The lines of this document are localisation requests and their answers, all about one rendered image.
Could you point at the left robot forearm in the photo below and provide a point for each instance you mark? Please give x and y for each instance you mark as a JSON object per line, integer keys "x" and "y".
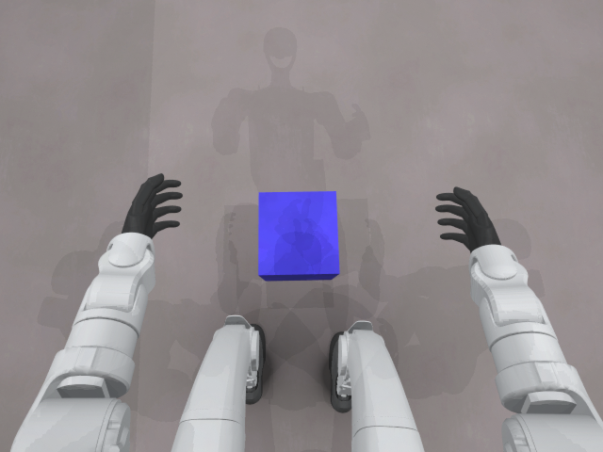
{"x": 97, "y": 359}

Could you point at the robot left thigh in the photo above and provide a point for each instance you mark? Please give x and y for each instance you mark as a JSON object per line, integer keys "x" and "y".
{"x": 214, "y": 417}

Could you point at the right robot upper arm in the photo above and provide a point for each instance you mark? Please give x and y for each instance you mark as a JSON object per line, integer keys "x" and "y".
{"x": 544, "y": 432}

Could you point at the robot left foot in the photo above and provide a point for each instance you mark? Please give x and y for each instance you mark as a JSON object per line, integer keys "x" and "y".
{"x": 253, "y": 394}

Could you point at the right robot forearm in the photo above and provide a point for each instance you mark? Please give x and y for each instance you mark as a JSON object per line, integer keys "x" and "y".
{"x": 532, "y": 373}

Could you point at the right robot hand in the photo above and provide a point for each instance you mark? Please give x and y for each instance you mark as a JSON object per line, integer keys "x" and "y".
{"x": 478, "y": 227}

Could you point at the left robot upper arm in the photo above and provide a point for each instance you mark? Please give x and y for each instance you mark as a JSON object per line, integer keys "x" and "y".
{"x": 77, "y": 425}

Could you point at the left robot hand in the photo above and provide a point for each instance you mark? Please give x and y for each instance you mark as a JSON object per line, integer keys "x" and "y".
{"x": 143, "y": 213}

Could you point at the carton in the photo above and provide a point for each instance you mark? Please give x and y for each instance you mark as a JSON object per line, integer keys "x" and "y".
{"x": 297, "y": 236}

